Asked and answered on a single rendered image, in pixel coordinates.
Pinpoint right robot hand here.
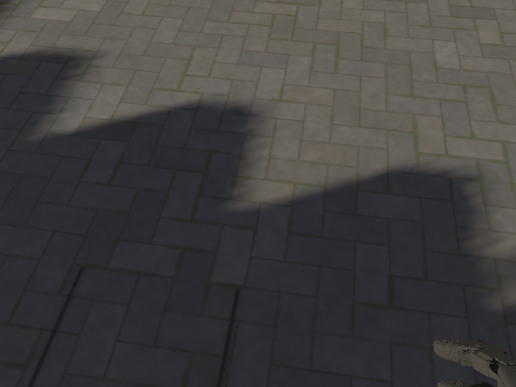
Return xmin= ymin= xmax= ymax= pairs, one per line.
xmin=433 ymin=339 xmax=516 ymax=387

